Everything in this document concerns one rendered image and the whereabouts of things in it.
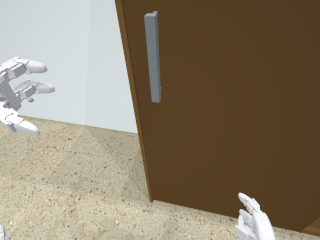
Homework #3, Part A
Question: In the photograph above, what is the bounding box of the handle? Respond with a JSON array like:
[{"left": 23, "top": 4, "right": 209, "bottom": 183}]
[{"left": 144, "top": 11, "right": 162, "bottom": 103}]

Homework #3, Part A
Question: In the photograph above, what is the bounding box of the left robot hand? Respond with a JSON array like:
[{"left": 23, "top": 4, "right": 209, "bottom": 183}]
[{"left": 0, "top": 56, "right": 55, "bottom": 136}]

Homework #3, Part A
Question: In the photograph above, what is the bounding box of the wardrobe door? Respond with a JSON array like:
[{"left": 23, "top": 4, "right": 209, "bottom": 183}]
[
  {"left": 308, "top": 217, "right": 320, "bottom": 229},
  {"left": 123, "top": 0, "right": 320, "bottom": 232}
]

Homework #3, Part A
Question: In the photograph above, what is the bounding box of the left robot upper arm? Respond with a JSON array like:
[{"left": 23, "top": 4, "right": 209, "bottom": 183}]
[{"left": 0, "top": 224, "right": 10, "bottom": 240}]

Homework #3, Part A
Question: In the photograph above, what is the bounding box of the right robot hand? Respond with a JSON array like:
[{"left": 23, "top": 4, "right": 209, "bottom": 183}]
[{"left": 235, "top": 193, "right": 276, "bottom": 240}]

